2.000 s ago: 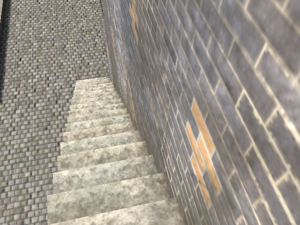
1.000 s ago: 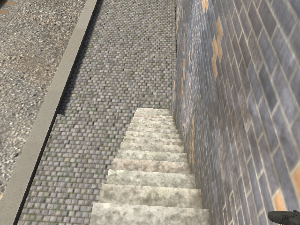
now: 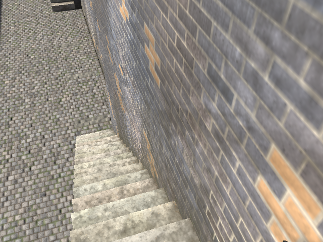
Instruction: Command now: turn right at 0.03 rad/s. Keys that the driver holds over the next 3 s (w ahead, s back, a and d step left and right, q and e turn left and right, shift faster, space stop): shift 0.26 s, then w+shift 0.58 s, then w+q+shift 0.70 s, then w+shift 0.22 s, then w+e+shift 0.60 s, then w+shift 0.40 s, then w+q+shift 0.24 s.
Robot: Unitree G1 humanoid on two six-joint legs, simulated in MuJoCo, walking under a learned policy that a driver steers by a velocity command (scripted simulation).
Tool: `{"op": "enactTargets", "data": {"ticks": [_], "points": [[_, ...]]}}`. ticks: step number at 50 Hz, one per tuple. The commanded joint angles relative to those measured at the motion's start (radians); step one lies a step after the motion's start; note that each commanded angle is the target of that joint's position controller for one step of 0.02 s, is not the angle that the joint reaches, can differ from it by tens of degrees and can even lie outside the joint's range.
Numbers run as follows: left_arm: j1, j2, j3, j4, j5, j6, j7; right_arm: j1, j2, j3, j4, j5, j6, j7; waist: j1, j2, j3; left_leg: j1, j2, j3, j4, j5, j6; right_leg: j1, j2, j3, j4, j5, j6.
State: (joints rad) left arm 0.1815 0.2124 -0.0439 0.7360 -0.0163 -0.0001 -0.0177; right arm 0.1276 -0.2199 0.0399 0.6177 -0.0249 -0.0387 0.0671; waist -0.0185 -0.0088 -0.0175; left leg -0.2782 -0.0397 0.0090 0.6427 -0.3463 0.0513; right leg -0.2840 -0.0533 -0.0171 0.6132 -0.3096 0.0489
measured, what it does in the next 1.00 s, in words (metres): walks ahead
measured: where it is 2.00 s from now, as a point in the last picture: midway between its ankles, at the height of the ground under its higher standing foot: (134, 234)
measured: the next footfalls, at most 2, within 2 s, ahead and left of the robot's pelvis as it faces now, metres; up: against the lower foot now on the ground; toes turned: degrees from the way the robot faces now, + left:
left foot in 1.06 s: +0.25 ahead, +0.11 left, -0.20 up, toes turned +1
right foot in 1.38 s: +0.58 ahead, -0.06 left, -0.39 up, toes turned +24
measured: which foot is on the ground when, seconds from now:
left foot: down 0.00-0.54, up 0.56-1.00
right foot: down 0.00-1.00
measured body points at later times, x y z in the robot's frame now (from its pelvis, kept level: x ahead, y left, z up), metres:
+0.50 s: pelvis +0.01 -0.02 +0.01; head -0.01 -0.02 +0.46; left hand +0.09 +0.26 -0.12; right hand +0.04 -0.29 -0.12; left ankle +0.00 +0.08 -0.72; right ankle +0.03 -0.12 -0.72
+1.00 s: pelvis +0.19 +0.00 -0.10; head +0.21 -0.02 +0.35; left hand +0.11 +0.27 -0.22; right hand +0.40 -0.22 -0.21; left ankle +0.25 +0.12 -0.81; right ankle +0.03 -0.11 -0.72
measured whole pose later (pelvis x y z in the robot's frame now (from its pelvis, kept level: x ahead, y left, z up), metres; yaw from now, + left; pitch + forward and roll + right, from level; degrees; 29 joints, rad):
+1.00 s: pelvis +0.19 +0.00 -0.10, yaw +2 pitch -1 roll -1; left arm 0.50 0.24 0.05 0.95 0.01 -0.11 0.09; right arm 0.12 -0.27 -0.05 0.72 -0.06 0.06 0.11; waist 0.12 0.08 0.02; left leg -0.45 -0.01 -0.08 0.73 0.22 0.05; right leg -0.20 -0.07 -0.15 1.18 -0.92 0.01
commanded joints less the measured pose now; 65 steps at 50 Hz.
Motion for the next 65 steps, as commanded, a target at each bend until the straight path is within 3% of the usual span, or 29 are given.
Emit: {"op": "enactTargets", "data": {"ticks": [1, 13, 15, 17, 20, 23, 25, 27, 28, 29, 31, 35, 41, 43, 46, 47, 49, 50, 52, 53, 54, 55, 56, 58, 59, 60, 61, 63, 65], "points": [[0.05, 0.107, 0.037, -0.014, -0.011, 0.03, 0.044, -0.005, -0.062, -0.028, 0.001, -0.019, 0.026, -0.029, 0.038, 0.037, 0.021, 0.122, 0.089, -0.161, -0.25, 0.363, -0.026, 0.056, -0.066, 0.051, -0.16, 0.205, 0.009], [0.081, 0.112, 0.064, 0.111, -0.006, -0.001, 0.047, 0.083, -0.031, -0.042, 0.128, -0.021, 0.021, -0.011, 0.001, -0.031, 0.051, 0.197, 0.05, -0.139, -0.295, 0.131, 0.006, -0.006, -0.063, 0.036, -0.267, 0.092, -0.022], [0.124, 0.157, 0.084, 0.126, -0.006, 0.005, 0.049, 0.148, -0.086, -0.064, 0.165, -0.027, 0.032, -0.011, -0.004, -0.021, 0.021, 0.207, -0.002, -0.109, -0.251, -0.175, 0.036, -0.037, -0.015, 0.002, -0.236, -0.218, -0.06], [0.056, 0.188, 0.103, 0.092, 0.001, 0.014, 0.05, 0.231, -0.129, -0.086, 0.19, -0.033, 0.041, -0.005, -0.046, -0.013, 0.105, 0.162, -0.001, -0.139, -0.253, -0.438, 0.068, -0.195, 0.005, -0.015, -0.186, -0.417, -0.106], [-0.054, 0.139, 0.095, 0.037, 0.006, -0.008, 0.047, 0.256, -0.176, -0.118, 0.199, -0.019, 0.026, -0.022, -0.085, 0.149, 0.187, 0.181, 0.148, -0.364, -0.395, -0.428, 0.117, -0.347, 0.027, -0.111, 0.002, -0.1, -0.101], [0.005, 0.122, 0.098, 0.07, 0.002, -0.029, 0.034, 0.111, -0.179, -0.124, 0.15, -0.001, 0.044, -0.049, -0.005, 0.124, 0.154, -0.094, 0.188, -0.432, -0.448, -0.466, 0.143, -0.04, 0.0, -0.084, 0.046, 0.005, -0.097], [0.24, 0.115, 0.104, 0.162, 0.027, -0.033, 0.027, 0.025, -0.18, -0.136, 0.136, -0.008, 0.043, -0.052, 0.093, 0.131, 0.103, -0.285, 0.162, -0.365, -0.329, -0.468, 0.141, 0.235, -0.007, -0.089, 0.119, 0.101, -0.108], [0.476, 0.148, 0.117, 0.227, 0.045, -0.04, 0.031, -0.111, -0.128, -0.123, 0.076, -0.007, 0.053, -0.055, 0.227, -0.003, 0.113, -0.518, 0.076, -0.235, -0.055, -0.418, 0.088, 0.44, -0.054, -0.001, -0.053, -0.156, -0.151], [0.415, 0.249, 0.142, 0.194, 0.029, -0.055, 0.048, -0.029, -0.061, -0.103, 0.036, 0.006, 0.065, -0.049, 0.17, -0.334, 0.111, -0.552, -0.098, -0.016, 0.272, -0.238, 0.005, 0.351, -0.261, 0.422, -0.315, -0.454, -0.238], [0.365, 0.221, 0.134, 0.157, 0.011, -0.066, 0.045, -0.046, -0.132, -0.12, 0.043, -0.031, 0.071, -0.052, 0.162, -0.199, 0.19, -0.688, -0.033, -0.12, 0.426, -0.128, -0.008, 0.316, -0.355, 0.6, -0.384, -0.564, -0.307], [0.22, 0.214, 0.13, 0.113, 0.015, -0.084, 0.047, -0.002, -0.166, -0.127, 0.046, -0.022, 0.064, -0.027, 0.079, -0.051, 0.17, -0.539, 0.0, -0.152, 0.435, 0.051, -0.037, 0.167, -0.332, 0.499, -0.402, -0.444, -0.296], [0.197, 0.177, 0.129, 0.154, 0.007, -0.134, 0.058, 0.062, -0.208, -0.155, 0.056, -0.029, 0.093, 0.003, 0.032, -0.032, 0.121, -0.448, 0.013, -0.249, 0.361, 0.413, -0.084, 0.145, -0.187, 0.237, -0.228, -0.193, -0.215], [0.25, 0.14, 0.116, 0.16, -0.034, -0.157, 0.114, -0.017, -0.114, -0.111, -0.001, -0.043, 0.111, 0.07, 0.035, -0.018, 0.115, -0.2, 0.002, -0.116, 0.196, 0.836, -0.091, -0.157, -0.128, 0.114, -0.044, -0.269, -0.196], [0.286, 0.135, 0.112, 0.166, -0.014, -0.147, 0.117, -0.1, -0.079, -0.089, -0.006, -0.032, 0.09, 0.079, 0.099, -0.014, 0.157, -0.2, 0.013, -0.102, 0.049, 0.794, -0.062, -0.124, -0.13, 0.087, 0.021, -0.232, -0.209], [0.388, 0.148, 0.116, 0.184, 0.026, -0.116, 0.12, -0.176, -0.098, -0.097, -0.008, -0.013, 0.08, 0.059, 0.186, -0.071, 0.195, -0.26, 0.01, -0.094, 0.043, 0.663, -0.024, -0.048, -0.185, 0.088, 0.139, -0.277, -0.214], [0.419, 0.154, 0.124, 0.213, 0.022, -0.11, 0.121, -0.171, -0.102, -0.103, 0.013, -0.026, 0.083, 0.051, 0.196, -0.119, 0.189, -0.301, 0.032, -0.122, 0.138, 0.715, -0.015, -0.002, -0.221, 0.118, 0.217, -0.188, -0.22], [0.457, 0.164, 0.128, 0.214, 0.046, -0.095, 0.1, -0.159, -0.115, -0.107, 0.024, -0.023, 0.088, 0.034, 0.206, -0.055, 0.205, -0.357, 0.027, -0.051, -0.014, 0.358, 0.009, 0.102, -0.223, 0.095, 0.325, -0.056, -0.241], [0.442, 0.175, 0.135, 0.245, 0.037, -0.085, 0.094, -0.013, -0.095, -0.112, 0.086, -0.047, 0.091, 0.018, 0.142, -0.12, 0.126, -0.155, 0.043, -0.036, 0.174, 0.464, 0.032, 0.024, -0.244, 0.095, 0.519, 0.118, -0.246], [0.287, 0.177, 0.128, 0.215, 0.042, -0.084, 0.052, 0.489, -0.124, -0.135, 0.246, -0.023, 0.069, -0.008, -0.128, -0.071, -0.005, 0.444, -0.009, 0.016, -0.044, 0.51, 0.092, -0.309, -0.157, -0.115, 1.039, 0.4, -0.196], [0.189, 0.181, 0.138, 0.189, 0.03, -0.071, 0.036, 0.585, -0.126, -0.147, 0.263, -0.015, 0.045, -0.009, -0.26, 0.181, 0.092, 0.548, 0.0, -0.03, -0.308, 0.5, 0.134, -0.541, 0.006, -0.226, 1.494, -0.079, -0.194], [0.108, 0.114, 0.128, 0.102, 0.029, -0.077, 0.059, 0.564, -0.204, -0.14, 0.277, 0.003, 0.023, -0.014, -0.168, 0.345, 0.177, 0.623, 0.099, -0.183, -0.03, 1.277, 0.108, -0.873, 0.033, -0.174, 1.643, -0.35, -0.183], [0.09, 0.127, 0.119, 0.055, 0.038, -0.097, 0.073, 0.568, -0.255, -0.139, 0.248, 0.008, 0.019, -0.039, -0.131, 0.265, 0.068, 0.765, 0.178, -0.34, 0.102, 1.504, 0.149, -1.016, -0.011, -0.093, 1.528, -0.272, -0.177], [0.153, 0.161, 0.127, 0.106, 0.056, -0.117, 0.072, 0.592, -0.262, -0.149, 0.245, -0.005, 0.024, -0.057, -0.109, 0.032, -0.003, 0.742, 0.236, -0.464, 0.031, 1.124, 0.178, -0.963, -0.074, 0.015, 1.235, -0.165, -0.184], [0.093, 0.143, 0.131, 0.108, 0.084, -0.116, 0.052, 0.538, -0.251, -0.143, 0.254, 0.007, 0.006, -0.074, -0.053, 0.057, 0.027, 0.48, 0.306, -0.701, 0.018, 0.568, 0.322, -0.943, -0.076, 0.142, 0.966, -0.076, -0.118], [-0.052, 0.174, 0.129, 0.043, 0.072, -0.098, 0.051, 0.363, -0.169, -0.117, 0.193, 0.014, -0.019, -0.086, 0.002, -0.04, 0.146, 0.115, 0.223, -0.598, -0.126, 0.487, 0.271, -0.699, -0.088, 0.126, 0.516, 0.175, -0.033], [-0.053, 0.141, 0.123, 0.041, 0.057, -0.072, 0.05, 0.246, -0.16, -0.108, 0.192, 0.024, -0.027, -0.086, 0.065, 0.0, 0.141, -0.122, 0.156, -0.558, -0.157, 0.474, 0.271, -0.384, -0.044, 0.085, 0.342, 0.238, -0.001], [0.141, 0.112, 0.123, 0.137, 0.051, -0.04, 0.053, 0.233, -0.184, -0.115, 0.227, 0.002, -0.023, -0.078, 0.109, 0.078, 0.079, -0.228, 0.134, -0.533, -0.03, 0.521, 0.277, -0.138, 0.017, 0.03, 0.488, 0.348, -0.01], [0.202, 0.114, 0.123, 0.114, 0.005, -0.049, 0.057, 0.151, -0.073, -0.08, 0.241, 0.063, -0.067, -0.103, 0.164, 0.033, 0.099, -0.429, -0.075, -0.344, 0.126, 0.134, 0.161, 0.163, 0.02, 0.076, 0.068, 0.935, -0.004], [0.305, 0.089, 0.116, 0.166, -0.002, -0.065, 0.035, 0.201, -0.09, -0.082, 0.293, 0.033, -0.046, -0.112, 0.142, 0.082, 0.018, -0.363, -0.072, -0.345, 0.318, 0.077, 0.138, 0.36, 0.044, 0.061, 0.052, 0.996, 0.007]]}}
